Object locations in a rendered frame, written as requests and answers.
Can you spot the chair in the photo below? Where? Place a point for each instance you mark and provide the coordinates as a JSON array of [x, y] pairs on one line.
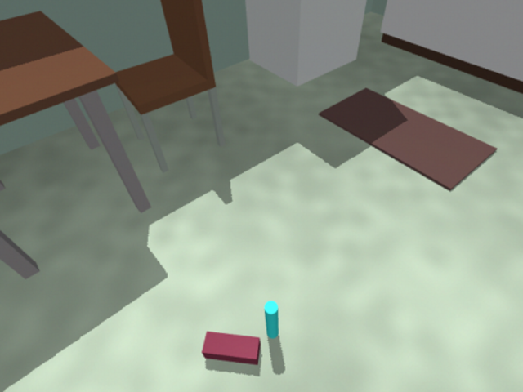
[[185, 73]]

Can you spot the table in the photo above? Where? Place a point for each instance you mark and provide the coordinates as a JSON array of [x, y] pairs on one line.
[[41, 66]]

